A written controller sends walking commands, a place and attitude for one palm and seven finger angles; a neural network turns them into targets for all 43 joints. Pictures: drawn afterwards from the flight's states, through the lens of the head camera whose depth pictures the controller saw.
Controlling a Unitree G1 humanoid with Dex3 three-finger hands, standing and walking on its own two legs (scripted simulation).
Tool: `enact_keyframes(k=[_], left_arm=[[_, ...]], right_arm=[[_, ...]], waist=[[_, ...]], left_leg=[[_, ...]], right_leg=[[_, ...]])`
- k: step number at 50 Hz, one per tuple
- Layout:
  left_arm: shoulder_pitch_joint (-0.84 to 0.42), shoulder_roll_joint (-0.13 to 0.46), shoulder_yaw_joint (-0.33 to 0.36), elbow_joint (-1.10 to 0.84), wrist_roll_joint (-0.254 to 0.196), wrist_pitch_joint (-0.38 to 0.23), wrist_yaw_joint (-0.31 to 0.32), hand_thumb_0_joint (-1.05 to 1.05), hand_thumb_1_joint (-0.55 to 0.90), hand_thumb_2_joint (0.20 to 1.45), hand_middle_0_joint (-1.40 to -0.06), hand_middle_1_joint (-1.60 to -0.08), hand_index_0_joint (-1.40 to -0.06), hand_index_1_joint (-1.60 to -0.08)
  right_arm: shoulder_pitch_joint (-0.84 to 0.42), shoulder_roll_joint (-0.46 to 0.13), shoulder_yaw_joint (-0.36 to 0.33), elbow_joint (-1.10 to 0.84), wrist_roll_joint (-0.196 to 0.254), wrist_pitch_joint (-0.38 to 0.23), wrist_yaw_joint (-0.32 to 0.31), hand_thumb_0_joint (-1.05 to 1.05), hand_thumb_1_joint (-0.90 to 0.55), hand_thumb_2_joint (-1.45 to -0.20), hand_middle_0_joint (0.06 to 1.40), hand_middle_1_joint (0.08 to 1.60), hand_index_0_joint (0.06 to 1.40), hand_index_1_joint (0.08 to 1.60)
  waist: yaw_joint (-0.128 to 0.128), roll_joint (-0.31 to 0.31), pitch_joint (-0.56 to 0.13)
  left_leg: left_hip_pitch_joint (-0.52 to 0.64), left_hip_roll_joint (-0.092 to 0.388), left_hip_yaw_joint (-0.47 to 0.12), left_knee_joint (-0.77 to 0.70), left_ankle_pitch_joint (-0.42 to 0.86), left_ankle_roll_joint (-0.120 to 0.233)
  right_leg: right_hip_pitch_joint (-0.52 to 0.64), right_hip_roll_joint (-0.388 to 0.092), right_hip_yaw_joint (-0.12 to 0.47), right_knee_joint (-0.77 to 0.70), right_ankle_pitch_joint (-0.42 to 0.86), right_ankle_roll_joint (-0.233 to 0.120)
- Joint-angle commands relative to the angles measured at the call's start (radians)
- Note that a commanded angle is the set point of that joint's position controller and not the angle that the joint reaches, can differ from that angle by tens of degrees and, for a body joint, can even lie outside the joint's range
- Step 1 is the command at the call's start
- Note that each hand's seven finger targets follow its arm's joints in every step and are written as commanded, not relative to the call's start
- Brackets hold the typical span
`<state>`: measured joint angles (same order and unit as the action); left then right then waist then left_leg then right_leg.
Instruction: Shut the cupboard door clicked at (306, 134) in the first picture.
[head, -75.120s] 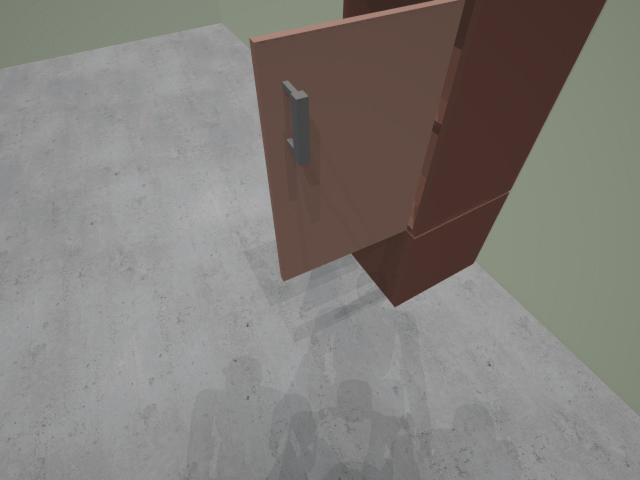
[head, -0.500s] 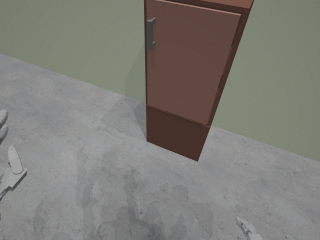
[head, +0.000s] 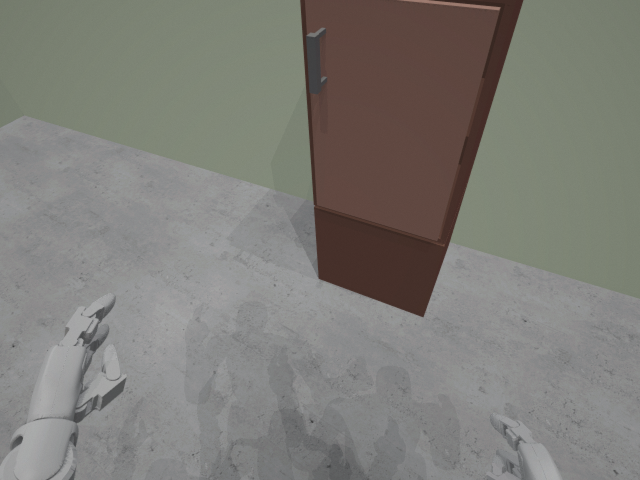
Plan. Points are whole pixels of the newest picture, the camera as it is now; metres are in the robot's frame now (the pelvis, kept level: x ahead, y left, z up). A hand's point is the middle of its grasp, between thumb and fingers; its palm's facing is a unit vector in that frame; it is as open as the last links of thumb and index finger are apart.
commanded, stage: let the arm hang, fingers relaxed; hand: left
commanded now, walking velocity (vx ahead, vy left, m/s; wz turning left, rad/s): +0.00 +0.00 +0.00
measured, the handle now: (318, 61) +0.92 +0.08 +0.12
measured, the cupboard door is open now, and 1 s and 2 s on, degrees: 0 0 0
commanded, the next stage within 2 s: look to check the result in 1.00 s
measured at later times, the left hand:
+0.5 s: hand out of the picture +0.00 +0.19 -0.16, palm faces -0.02 -0.96 -0.29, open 7.3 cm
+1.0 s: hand out of the picture +0.07 +0.18 -0.15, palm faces -0.03 -0.97 -0.26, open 7.4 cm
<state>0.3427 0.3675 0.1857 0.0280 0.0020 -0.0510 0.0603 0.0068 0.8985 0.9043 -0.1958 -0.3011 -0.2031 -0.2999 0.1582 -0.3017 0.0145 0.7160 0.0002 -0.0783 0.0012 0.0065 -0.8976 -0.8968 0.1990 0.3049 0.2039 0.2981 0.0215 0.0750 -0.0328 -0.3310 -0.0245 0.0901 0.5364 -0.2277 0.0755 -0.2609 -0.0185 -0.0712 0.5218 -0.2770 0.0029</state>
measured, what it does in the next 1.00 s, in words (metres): stands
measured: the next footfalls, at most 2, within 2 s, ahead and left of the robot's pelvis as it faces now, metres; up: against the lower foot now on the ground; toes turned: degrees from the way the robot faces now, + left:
none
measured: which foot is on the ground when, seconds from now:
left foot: down 0.00-1.00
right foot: down 0.00-1.00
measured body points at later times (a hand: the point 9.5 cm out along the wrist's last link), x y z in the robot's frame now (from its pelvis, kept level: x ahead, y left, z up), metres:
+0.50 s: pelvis -0.01 -0.03 +0.01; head +0.00 -0.04 +0.46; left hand +0.00 +0.24 -0.14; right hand -0.01 -0.30 -0.14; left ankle +0.04 +0.07 -0.73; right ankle +0.00 -0.12 -0.73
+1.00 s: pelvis +0.01 -0.03 +0.01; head +0.01 -0.04 +0.46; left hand +0.07 +0.23 -0.13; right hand +0.05 -0.31 -0.13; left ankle +0.04 +0.07 -0.73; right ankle +0.00 -0.12 -0.73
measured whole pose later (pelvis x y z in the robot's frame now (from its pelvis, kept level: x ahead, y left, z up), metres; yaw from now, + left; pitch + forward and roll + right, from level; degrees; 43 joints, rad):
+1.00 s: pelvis +0.01 -0.03 +0.01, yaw -1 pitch -2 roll +0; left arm 0.17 0.25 0.00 1.12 0.01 -0.01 0.00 0.01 0.91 0.90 -0.20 -0.30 -0.20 -0.30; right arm 0.18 -0.27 0.00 1.12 -0.02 0.00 -0.01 0.00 -0.90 -0.90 0.20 0.30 0.20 0.30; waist -0.01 0.01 0.02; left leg -0.16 0.00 0.09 0.34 -0.14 0.03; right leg -0.10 0.03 -0.07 0.33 -0.20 -0.04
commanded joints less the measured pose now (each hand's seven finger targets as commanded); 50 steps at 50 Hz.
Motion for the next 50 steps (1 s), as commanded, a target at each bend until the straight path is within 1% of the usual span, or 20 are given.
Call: enact_keyframes(k=[1, 2, 3, 4, 5, 6, 8, 10, 13, 17, 21, 23, 27, 32, 37, 40, 43, 45, 49, 50], left_arm=[[-0.004, 0.053, -0.102, 0.261, 0.019, 0.056, -0.056, 0.000, 0.900, 0.900, -0.200, -0.300, -0.200, -0.300], [-0.016, 0.064, -0.103, 0.321, 0.023, 0.052, -0.057, 0.000, 0.900, 0.900, -0.200, -0.300, -0.200, -0.300], [-0.031, 0.075, -0.105, 0.380, 0.026, 0.050, -0.057, 0.000, 0.900, 0.900, -0.200, -0.300, -0.200, -0.300], [-0.043, 0.083, -0.114, 0.435, 0.027, 0.048, -0.055, 0.000, 0.900, 0.900, -0.200, -0.300, -0.200, -0.300], [-0.058, 0.072, -0.123, 0.492, 0.026, 0.049, -0.054, 0.000, 0.900, 0.900, -0.200, -0.300, -0.200, -0.300], [-0.075, 0.064, -0.132, 0.539, 0.024, 0.051, -0.053, 0.000, 0.900, 0.900, -0.200, -0.300, -0.200, -0.300], [-0.092, 0.056, -0.146, 0.623, 0.021, 0.050, -0.050, 0.000, 0.900, 0.900, -0.200, -0.300, -0.200, -0.300], [-0.082, 0.045, -0.150, 0.704, 0.017, 0.048, -0.047, 0.000, 0.900, 0.900, -0.200, -0.300, -0.200, -0.300], [-0.052, 0.030, -0.139, 0.809, 0.016, 0.042, -0.045, 0.000, 0.900, 0.900, -0.200, -0.300, -0.200, -0.300], [-0.067, 0.048, -0.139, 0.906, 0.012, 0.035, -0.047, 0.000, 0.900, 0.900, -0.200, -0.300, -0.200, -0.300], [-0.090, 0.053, -0.141, 0.975, 0.011, 0.031, -0.048, 0.000, 0.900, 0.900, -0.200, -0.300, -0.200, -0.300], [-0.100, 0.059, -0.141, 0.997, 0.012, 0.032, -0.048, 0.000, 0.900, 0.900, -0.200, -0.300, -0.200, -0.300], [-0.117, 0.063, -0.142, 1.029, 0.012, 0.032, -0.047, 0.000, 0.900, 0.900, -0.200, -0.300, -0.200, -0.300], [-0.130, 0.073, -0.141, 1.044, 0.012, 0.029, -0.045, 0.000, 0.900, 0.900, -0.200, -0.300, -0.200, -0.300], [-0.143, 0.070, -0.145, 1.051, 0.011, 0.026, -0.044, 0.000, 0.900, 0.900, -0.200, -0.300, -0.200, -0.300], [-0.152, 0.072, -0.145, 1.052, 0.012, 0.026, -0.044, 0.000, 0.900, 0.900, -0.200, -0.300, -0.200, -0.300], [-0.156, 0.072, -0.146, 1.053, 0.011, 0.025, -0.045, 0.000, 0.900, 0.900, -0.200, -0.300, -0.200, -0.300], [-0.158, 0.072, -0.145, 1.052, 0.012, 0.022, -0.044, 0.000, 0.900, 0.900, -0.200, -0.300, -0.200, -0.300], [-0.159, 0.076, -0.142, 1.053, 0.012, 0.019, -0.045, 0.000, 0.900, 0.900, -0.200, -0.300, -0.200, -0.300], [-0.165, 0.074, -0.144, 1.056, 0.012, 0.019, -0.044, 0.000, 0.900, 0.900, -0.200, -0.300, -0.200, -0.300]], right_arm=[[-0.013, -0.190, -0.056, -0.049, -0.007, 0.014, -0.007, 0.000, -0.900, -0.900, 0.200, 0.300, 0.200, 0.300], [-0.017, -0.188, -0.054, -0.037, -0.011, 0.021, -0.007, 0.000, -0.900, -0.900, 0.200, 0.300, 0.200, 0.300], [-0.015, -0.183, -0.053, -0.024, -0.013, 0.028, -0.004, 0.000, -0.900, -0.900, 0.200, 0.300, 0.200, 0.300], [-0.003, -0.174, -0.050, -0.010, -0.014, 0.038, -0.002, 0.000, -0.900, -0.900, 0.200, 0.300, 0.200, 0.300], [-0.001, -0.154, -0.047, 0.014, -0.017, 0.047, 0.000, 0.000, -0.900, -0.900, 0.200, 0.300, 0.200, 0.300], [0.007, -0.136, -0.040, 0.033, -0.020, 0.055, 0.000, 0.000, -0.900, -0.900, 0.200, 0.300, 0.200, 0.300], [0.015, -0.115, -0.034, 0.071, -0.024, 0.066, 0.001, 0.000, -0.900, -0.900, 0.200, 0.300, 0.200, 0.300], [0.020, -0.105, -0.031, 0.110, -0.024, 0.069, -0.002, 0.000, -0.900, -0.900, 0.200, 0.300, 0.200, 0.300], [0.028, -0.094, -0.037, 0.164, -0.024, 0.070, -0.011, 0.000, -0.900, -0.900, 0.200, 0.300, 0.200, 0.300], [0.062, -0.099, -0.045, 0.225, -0.017, 0.072, -0.019, 0.000, -0.900, -0.900, 0.200, 0.300, 0.200, 0.300], [0.088, -0.111, -0.052, 0.277, -0.015, 0.074, -0.024, 0.000, -0.900, -0.900, 0.200, 0.300, 0.200, 0.300], [0.097, -0.117, -0.053, 0.296, -0.016, 0.075, -0.024, 0.000, -0.900, -0.900, 0.200, 0.300, 0.200, 0.300], [0.102, -0.118, -0.054, 0.324, -0.017, 0.076, -0.024, 0.000, -0.900, -0.900, 0.200, 0.300, 0.200, 0.300], [0.080, -0.119, -0.051, 0.340, -0.016, 0.071, -0.022, 0.000, -0.900, -0.900, 0.200, 0.300, 0.200, 0.300], [0.053, -0.122, -0.045, 0.348, -0.016, 0.066, -0.023, 0.000, -0.900, -0.900, 0.200, 0.300, 0.200, 0.300], [0.038, -0.121, -0.045, 0.351, -0.015, 0.064, -0.023, 0.000, -0.900, -0.900, 0.200, 0.300, 0.200, 0.300], [0.027, -0.125, -0.043, 0.352, -0.015, 0.063, -0.023, 0.000, -0.900, -0.900, 0.200, 0.300, 0.200, 0.300], [0.023, -0.125, -0.044, 0.350, -0.016, 0.061, -0.024, 0.000, -0.900, -0.900, 0.200, 0.300, 0.200, 0.300], [0.007, -0.133, -0.045, 0.350, -0.013, 0.059, -0.026, 0.000, -0.900, -0.900, 0.200, 0.300, 0.200, 0.300], [0.010, -0.130, -0.044, 0.352, -0.014, 0.059, -0.026, 0.000, -0.900, -0.900, 0.200, 0.300, 0.200, 0.300]], waist=[[-0.023, -0.149, -0.040], [-0.018, -0.210, -0.047], [-0.020, -0.251, -0.049], [-0.027, -0.266, -0.055], [-0.032, -0.257, -0.049], [-0.040, -0.229, -0.032], [-0.044, -0.121, -0.028], [-0.037, -0.017, -0.023], [-0.022, 0.078, -0.025], [-0.024, 0.054, -0.005], [-0.031, -0.049, 0.058], [-0.032, -0.071, 0.082], [-0.034, -0.110, 0.093], [-0.029, -0.109, 0.088], [-0.026, -0.089, 0.078], [-0.023, -0.068, 0.078], [-0.023, -0.075, 0.070], [-0.025, -0.064, 0.046], [-0.023, -0.060, 0.043], [-0.027, -0.055, 0.037]], left_leg=[[0.034, 0.203, -0.209, -0.113, 0.267, -0.007], [0.035, 0.189, -0.208, -0.109, 0.238, -0.010], [0.047, 0.168, -0.197, -0.095, 0.201, -0.014], [0.065, 0.145, -0.183, -0.081, 0.170, -0.022], [0.086, 0.124, -0.167, -0.068, 0.128, -0.028], [0.108, 0.110, -0.152, -0.067, 0.097, -0.034], [0.138, 0.104, -0.143, -0.090, 0.086, -0.039], [0.122, 0.118, -0.156, -0.132, 0.071, -0.039], [0.097, 0.123, -0.158, -0.166, 0.025, -0.038], [0.101, 0.134, -0.159, -0.178, 0.010, -0.041], [0.119, 0.139, -0.157, -0.195, -0.013, -0.040], [0.126, 0.139, -0.154, -0.202, -0.031, -0.040], [0.146, 0.142, -0.147, -0.213, -0.022, -0.039], [0.150, 0.146, -0.143, -0.226, 0.032, -0.040], [0.161, 0.156, -0.149, -0.250, 0.079, -0.043], [0.161, 0.158, -0.153, -0.259, 0.096, -0.044], [0.172, 0.155, -0.153, -0.266, 0.103, -0.046], [0.186, 0.157, -0.150, -0.259, 0.129, -0.046], [0.202, 0.158, -0.149, -0.259, 0.147, -0.047], [0.200, 0.158, -0.149, -0.261, 0.152, -0.049]], right_leg=[[0.004, -0.032, 0.080, 0.013, 0.014, -0.037], [0.024, -0.048, 0.099, -0.016, 0.055, -0.043], [0.020, -0.068, 0.123, -0.038, 0.073, -0.051], [0.007, -0.089, 0.149, -0.056, 0.066, -0.065], [-0.022, -0.110, 0.174, -0.083, 0.039, -0.075], [-0.052, -0.122, 0.186, -0.108, 0.011, -0.082], [-0.058, -0.118, 0.191, -0.129, -0.002, -0.080], [-0.016, -0.096, 0.177, -0.129, 0.003, -0.069], [0.052, -0.089, 0.164, -0.153, 0.026, -0.073], [0.074, -0.099, 0.167, -0.201, 0.024, -0.083], [0.032, -0.105, 0.175, -0.255, -0.037, -0.086], [0.014, -0.106, 0.175, -0.272, -0.073, -0.085], [0.005, -0.105, 0.177, -0.288, -0.089, -0.081], [0.038, -0.107, 0.173, -0.289, -0.026, -0.072], [0.067, -0.102, 0.160, -0.275, 0.061, -0.063], [0.082, -0.102, 0.153, -0.270, 0.088, -0.061], [0.093, -0.102, 0.153, -0.274, 0.100, -0.058], [0.108, -0.107, 0.148, -0.273, 0.129, -0.059], [0.112, -0.107, 0.147, -0.280, 0.156, -0.059], [0.123, -0.110, 0.146, -0.279, 0.164, -0.058]])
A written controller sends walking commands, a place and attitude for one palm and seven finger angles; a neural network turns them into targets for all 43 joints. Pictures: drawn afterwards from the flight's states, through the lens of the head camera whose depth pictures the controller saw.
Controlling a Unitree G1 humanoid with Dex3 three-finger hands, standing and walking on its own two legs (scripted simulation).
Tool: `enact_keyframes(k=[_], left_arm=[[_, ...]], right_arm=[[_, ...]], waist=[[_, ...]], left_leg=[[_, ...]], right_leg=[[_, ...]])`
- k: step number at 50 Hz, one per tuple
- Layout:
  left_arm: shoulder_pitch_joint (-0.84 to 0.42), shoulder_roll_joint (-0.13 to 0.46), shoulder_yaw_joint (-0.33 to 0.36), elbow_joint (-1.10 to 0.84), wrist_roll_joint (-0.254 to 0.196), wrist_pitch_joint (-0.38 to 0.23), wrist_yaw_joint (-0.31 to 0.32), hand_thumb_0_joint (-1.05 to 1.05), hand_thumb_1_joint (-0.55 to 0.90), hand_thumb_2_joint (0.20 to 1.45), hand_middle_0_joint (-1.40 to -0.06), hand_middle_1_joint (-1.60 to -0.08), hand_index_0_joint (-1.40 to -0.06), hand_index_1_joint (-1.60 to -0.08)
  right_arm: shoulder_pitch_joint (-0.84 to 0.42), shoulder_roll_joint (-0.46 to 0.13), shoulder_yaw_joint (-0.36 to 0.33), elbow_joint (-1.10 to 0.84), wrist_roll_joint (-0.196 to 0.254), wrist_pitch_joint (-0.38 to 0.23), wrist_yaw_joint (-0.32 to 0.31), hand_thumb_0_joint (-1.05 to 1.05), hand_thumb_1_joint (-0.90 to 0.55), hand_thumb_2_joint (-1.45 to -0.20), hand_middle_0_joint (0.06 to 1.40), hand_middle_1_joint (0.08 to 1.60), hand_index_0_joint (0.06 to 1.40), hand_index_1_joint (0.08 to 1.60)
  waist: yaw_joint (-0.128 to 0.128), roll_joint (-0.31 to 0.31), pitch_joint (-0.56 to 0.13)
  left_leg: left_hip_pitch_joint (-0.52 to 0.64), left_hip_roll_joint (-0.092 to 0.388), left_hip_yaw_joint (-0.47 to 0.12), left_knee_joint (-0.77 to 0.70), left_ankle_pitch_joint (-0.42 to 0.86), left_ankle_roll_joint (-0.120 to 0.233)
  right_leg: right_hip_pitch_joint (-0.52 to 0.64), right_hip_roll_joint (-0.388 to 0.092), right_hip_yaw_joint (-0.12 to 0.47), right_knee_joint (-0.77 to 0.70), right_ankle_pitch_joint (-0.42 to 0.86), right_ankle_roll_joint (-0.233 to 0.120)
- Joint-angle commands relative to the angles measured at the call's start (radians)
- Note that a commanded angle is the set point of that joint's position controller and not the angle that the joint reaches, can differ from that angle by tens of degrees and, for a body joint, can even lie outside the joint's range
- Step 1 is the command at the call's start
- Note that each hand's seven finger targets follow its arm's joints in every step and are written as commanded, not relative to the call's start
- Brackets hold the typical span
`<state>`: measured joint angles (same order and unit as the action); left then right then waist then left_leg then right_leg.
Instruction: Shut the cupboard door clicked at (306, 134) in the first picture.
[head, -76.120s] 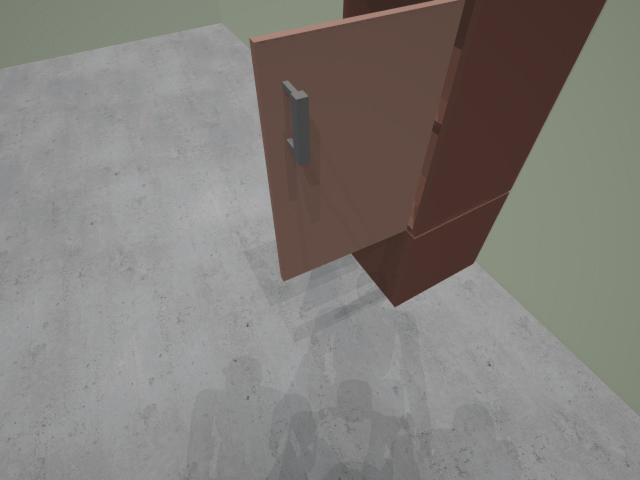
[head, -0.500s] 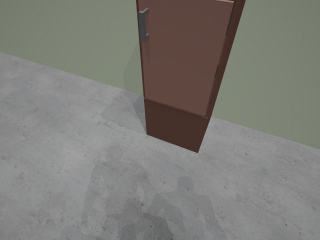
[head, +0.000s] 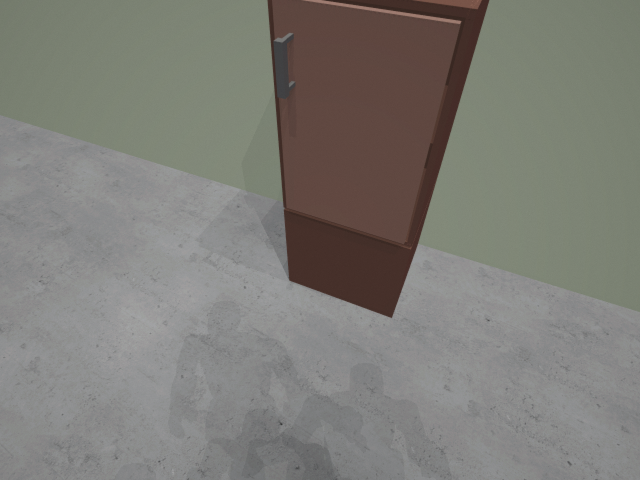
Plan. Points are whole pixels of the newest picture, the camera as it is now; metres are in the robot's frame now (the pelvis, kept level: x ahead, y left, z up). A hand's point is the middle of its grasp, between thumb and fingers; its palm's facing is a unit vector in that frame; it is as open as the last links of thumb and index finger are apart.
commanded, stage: look to check the result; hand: left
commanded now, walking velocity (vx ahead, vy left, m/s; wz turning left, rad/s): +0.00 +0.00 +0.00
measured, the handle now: (286, 65) +0.91 +0.12 +0.11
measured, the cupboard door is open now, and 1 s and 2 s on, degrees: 0 0 0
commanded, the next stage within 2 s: stand and wait in 0.60 s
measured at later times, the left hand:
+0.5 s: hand out of the picture +0.05 +0.23 -0.16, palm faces -0.01 -0.95 -0.31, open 7.4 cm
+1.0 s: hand out of the picture +0.09 +0.22 -0.16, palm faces -0.01 -0.95 -0.31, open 7.4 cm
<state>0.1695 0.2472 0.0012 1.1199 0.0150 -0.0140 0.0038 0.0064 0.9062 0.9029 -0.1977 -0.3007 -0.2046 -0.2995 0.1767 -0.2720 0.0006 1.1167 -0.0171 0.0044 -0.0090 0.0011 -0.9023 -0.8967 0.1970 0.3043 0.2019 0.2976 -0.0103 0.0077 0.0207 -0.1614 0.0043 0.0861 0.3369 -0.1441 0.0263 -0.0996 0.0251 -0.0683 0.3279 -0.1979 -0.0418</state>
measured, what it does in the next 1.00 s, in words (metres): stands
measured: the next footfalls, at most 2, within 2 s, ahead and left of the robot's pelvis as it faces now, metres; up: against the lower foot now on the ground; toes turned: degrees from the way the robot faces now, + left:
none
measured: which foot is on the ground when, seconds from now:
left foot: down 0.00-1.00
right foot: down 0.00-1.00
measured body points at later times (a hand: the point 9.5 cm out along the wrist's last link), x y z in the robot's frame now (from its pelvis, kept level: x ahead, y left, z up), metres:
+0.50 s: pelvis +0.02 +0.00 +0.00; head +0.03 -0.01 +0.45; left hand +0.06 +0.28 -0.14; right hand +0.08 -0.28 -0.15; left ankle +0.03 +0.10 -0.75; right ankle -0.01 -0.09 -0.75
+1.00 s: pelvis +0.03 -0.01 +0.00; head +0.04 -0.02 +0.45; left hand +0.09 +0.27 -0.14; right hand +0.09 -0.29 -0.14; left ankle +0.03 +0.10 -0.75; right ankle -0.01 -0.09 -0.75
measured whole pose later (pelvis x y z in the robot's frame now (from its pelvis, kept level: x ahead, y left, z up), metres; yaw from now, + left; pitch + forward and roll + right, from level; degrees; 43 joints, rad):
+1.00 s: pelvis +0.03 -0.01 +0.00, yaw +0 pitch -1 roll +0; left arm 0.15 0.29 0.01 1.13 0.01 -0.02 0.01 0.01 0.91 0.90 -0.20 -0.30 -0.21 -0.30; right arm 0.14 -0.30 0.01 1.12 -0.01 0.00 -0.02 0.00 -0.90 -0.90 0.20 0.30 0.20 0.30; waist -0.01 0.01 0.03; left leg -0.10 0.01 0.08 0.30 -0.17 0.01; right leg -0.03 0.04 -0.07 0.27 -0.22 -0.05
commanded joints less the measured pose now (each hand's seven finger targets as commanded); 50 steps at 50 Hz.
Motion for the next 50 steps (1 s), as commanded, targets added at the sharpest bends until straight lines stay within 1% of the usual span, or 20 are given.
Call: enact_keyframes(k=[1, 5, 11, 20, 24, 26, 29, 30, 32, 34, 35, 36, 38, 41, 42, 44, 46, 47, 49, 50], left_arm=[[0.009, 0.195, 0.041, -0.034, -0.002, -0.019, 0.012, 0.000, 0.900, 0.900, -0.200, -0.300, -0.200, -0.300], [0.007, 0.195, 0.042, -0.029, -0.002, -0.019, 0.012, 0.000, 0.900, 0.900, -0.200, -0.300, -0.200, -0.300], [0.006, 0.198, 0.040, -0.022, -0.003, -0.018, 0.012, 0.000, 0.900, 0.900, -0.200, -0.300, -0.200, -0.300], [0.001, 0.210, 0.038, -0.017, -0.002, -0.015, 0.011, 0.000, 0.900, 0.900, -0.200, -0.300, -0.200, -0.300], [0.000, 0.220, 0.040, -0.021, -0.003, -0.019, 0.012, 0.000, 0.900, 0.900, -0.200, -0.300, -0.200, -0.300], [-0.007, 0.220, 0.039, -0.021, -0.003, -0.019, 0.013, 0.000, 0.900, 0.900, -0.200, -0.300, -0.200, -0.300], [-0.003, 0.225, 0.042, -0.024, -0.002, -0.021, 0.013, 0.000, 0.900, 0.900, -0.200, -0.300, -0.200, -0.300], [-0.010, 0.224, 0.039, -0.023, -0.002, -0.020, 0.014, 0.000, 0.900, 0.900, -0.200, -0.300, -0.200, -0.300], [-0.009, 0.226, 0.040, -0.024, -0.003, -0.020, 0.014, 0.000, 0.900, 0.900, -0.200, -0.300, -0.200, -0.300], [-0.009, 0.232, 0.044, -0.028, -0.002, -0.023, 0.015, 0.000, 0.900, 0.900, -0.200, -0.300, -0.200, -0.300], [-0.016, 0.231, 0.043, -0.028, -0.002, -0.022, 0.016, 0.000, 0.900, 0.900, -0.200, -0.300, -0.200, -0.300], [-0.013, 0.230, 0.043, -0.028, -0.003, -0.022, 0.016, 0.000, 0.900, 0.900, -0.200, -0.300, -0.200, -0.300], [-0.015, 0.229, 0.042, -0.029, -0.004, -0.021, 0.016, 0.000, 0.900, 0.900, -0.200, -0.300, -0.200, -0.300], [-0.018, 0.232, 0.044, -0.031, -0.003, -0.021, 0.017, 0.000, 0.900, 0.900, -0.200, -0.300, -0.200, -0.300], [-0.019, 0.231, 0.044, -0.031, -0.003, -0.021, 0.017, 0.000, 0.900, 0.900, -0.200, -0.300, -0.200, -0.300], [-0.014, 0.236, 0.046, -0.035, -0.003, -0.022, 0.017, 0.000, 0.900, 0.900, -0.200, -0.300, -0.200, -0.300], [-0.017, 0.232, 0.044, -0.033, -0.004, -0.020, 0.017, 0.000, 0.900, 0.900, -0.200, -0.300, -0.200, -0.300], [-0.017, 0.231, 0.044, -0.033, -0.004, -0.020, 0.017, 0.000, 0.900, 0.900, -0.200, -0.300, -0.200, -0.300], [-0.012, 0.237, 0.047, -0.036, -0.003, -0.022, 0.018, 0.000, 0.900, 0.900, -0.200, -0.300, -0.200, -0.300], [-0.015, 0.233, 0.045, -0.036, -0.004, -0.021, 0.019, 0.000, 0.900, 0.900, -0.200, -0.300, -0.200, -0.300]], right_arm=[[-0.007, -0.163, -0.029, -0.048, 0.002, -0.025, -0.017, 0.000, -0.900, -0.900, 0.200, 0.300, 0.200, 0.300], [-0.014, -0.167, -0.029, -0.048, 0.003, -0.025, -0.019, 0.000, -0.900, -0.900, 0.200, 0.300, 0.200, 0.300], [-0.019, -0.176, -0.029, -0.047, 0.004, -0.023, -0.019, 0.000, -0.900, -0.900, 0.200, 0.300, 0.200, 0.300], [-0.036, -0.187, -0.029, -0.044, 0.005, -0.020, -0.018, 0.000, -0.900, -0.900, 0.200, 0.300, 0.200, 0.300], [-0.040, -0.199, -0.030, -0.048, 0.007, -0.024, -0.019, 0.000, -0.900, -0.900, 0.200, 0.300, 0.200, 0.300], [-0.042, -0.196, -0.029, -0.044, 0.005, -0.024, -0.019, 0.000, -0.900, -0.900, 0.200, 0.300, 0.200, 0.300], [-0.043, -0.200, -0.029, -0.046, 0.007, -0.024, -0.019, 0.000, -0.900, -0.900, 0.200, 0.300, 0.200, 0.300], [-0.046, -0.199, -0.029, -0.045, 0.006, -0.024, -0.019, 0.000, -0.900, -0.900, 0.200, 0.300, 0.200, 0.300], [-0.046, -0.199, -0.027, -0.044, 0.005, -0.024, -0.019, 0.000, -0.900, -0.900, 0.200, 0.300, 0.200, 0.300], [-0.047, -0.203, -0.029, -0.047, 0.007, -0.026, -0.020, 0.000, -0.900, -0.900, 0.200, 0.300, 0.200, 0.300], [-0.046, -0.202, -0.029, -0.047, 0.006, -0.026, -0.021, 0.000, -0.900, -0.900, 0.200, 0.300, 0.200, 0.300], [-0.044, -0.198, -0.028, -0.046, 0.005, -0.026, -0.021, 0.000, -0.900, -0.900, 0.200, 0.300, 0.200, 0.300], [-0.047, -0.202, -0.027, -0.046, 0.006, -0.025, -0.021, 0.000, -0.900, -0.900, 0.200, 0.300, 0.200, 0.300], [-0.046, -0.200, -0.027, -0.045, 0.006, -0.024, -0.021, 0.000, -0.900, -0.900, 0.200, 0.300, 0.200, 0.300], [-0.047, -0.203, -0.026, -0.046, 0.005, -0.024, -0.022, 0.000, -0.900, -0.900, 0.200, 0.300, 0.200, 0.300], [-0.046, -0.205, -0.027, -0.049, 0.007, -0.025, -0.022, 0.000, -0.900, -0.900, 0.200, 0.300, 0.200, 0.300], [-0.045, -0.199, -0.026, -0.045, 0.006, -0.024, -0.021, 0.000, -0.900, -0.900, 0.200, 0.300, 0.200, 0.300], [-0.046, -0.200, -0.027, -0.047, 0.005, -0.023, -0.021, 0.000, -0.900, -0.900, 0.200, 0.300, 0.200, 0.300], [-0.043, -0.205, -0.027, -0.049, 0.007, -0.024, -0.023, 0.000, -0.900, -0.900, 0.200, 0.300, 0.200, 0.300], [-0.039, -0.199, -0.028, -0.048, 0.006, -0.024, -0.023, 0.000, -0.900, -0.900, 0.200, 0.300, 0.200, 0.300]], waist=[[0.005, 0.009, -0.026], [0.004, 0.026, -0.029], [0.003, 0.003, -0.022], [0.002, -0.002, -0.008], [0.006, -0.016, -0.037], [0.004, -0.007, -0.036], [0.006, -0.024, -0.043], [0.003, -0.012, -0.034], [0.003, -0.001, -0.046], [0.005, -0.018, -0.054], [0.003, -0.003, -0.052], [0.004, -0.009, -0.059], [0.003, 0.005, -0.051], [0.004, -0.008, -0.038], [0.004, 0.001, -0.034], [0.006, -0.012, -0.046], [0.005, -0.003, -0.033], [0.005, 0.003, -0.034], [0.006, -0.016, -0.053], [0.003, -0.002, -0.055]], left_leg=[[0.035, 0.129, -0.145, -0.060, 0.080, 0.000], [0.045, 0.132, -0.144, -0.059, 0.097, 0.000], [0.056, 0.134, -0.149, -0.067, 0.087, 0.001], [0.067, 0.136, -0.148, -0.074, 0.077, 0.002], [0.086, 0.138, -0.146, -0.068, 0.123, 0.004], [0.081, 0.137, -0.145, -0.070, 0.128, 0.002], [0.090, 0.137, -0.145, -0.066, 0.140, 0.003], [0.087, 0.138, -0.142, -0.065, 0.146, 0.002], [0.089, 0.136, -0.142, -0.066, 0.149, 0.000], [0.095, 0.137, -0.141, -0.057, 0.177, 0.001], [0.092, 0.138, -0.139, -0.058, 0.181, 0.000], [0.096, 0.137, -0.140, -0.057, 0.188, 0.000], [0.095, 0.138, -0.137, -0.062, 0.177, -0.003], [0.090, 0.137, -0.137, -0.061, 0.179, -0.003], [0.089, 0.136, -0.137, -0.061, 0.181, -0.004], [0.098, 0.136, -0.136, -0.055, 0.190, -0.003], [0.089, 0.134, -0.136, -0.061, 0.173, -0.005], [0.091, 0.135, -0.134, -0.060, 0.171, -0.006], [0.104, 0.135, -0.133, -0.050, 0.192, -0.005], [0.102, 0.136, -0.131, -0.051, 0.191, -0.005]], right_leg=[[-0.028, -0.154, 0.143, -0.084, 0.104, -0.014], [-0.018, -0.156, 0.136, -0.085, 0.124, -0.015], [-0.022, -0.155, 0.133, -0.094, 0.107, -0.013], [-0.037, -0.155, 0.137, -0.102, 0.092, -0.012], [-0.015, -0.156, 0.134, -0.092, 0.149, -0.012], [-0.006, -0.160, 0.134, -0.092, 0.166, -0.011], [-0.005, -0.160, 0.132, -0.091, 0.185, -0.011], [-0.004, -0.163, 0.131, -0.089, 0.197, -0.010], [0.008, -0.163, 0.135, -0.088, 0.208, -0.011], [0.016, -0.162, 0.131, -0.084, 0.252, -0.010], [0.024, -0.167, 0.129, -0.082, 0.260, -0.010], [0.031, -0.168, 0.127, -0.080, 0.272, -0.010], [0.027, -0.166, 0.132, -0.084, 0.261, -0.010], [0.029, -0.167, 0.130, -0.088, 0.276, -0.008], [0.030, -0.167, 0.131, -0.088, 0.281, -0.008], [0.034, -0.167, 0.129, -0.086, 0.300, -0.006], [0.035, -0.168, 0.130, -0.091, 0.282, -0.006], [0.035, -0.169, 0.133, -0.092, 0.285, -0.006], [0.043, -0.168, 0.128, -0.087, 0.319, -0.004], [0.047, -0.171, 0.127, -0.086, 0.318, -0.005]])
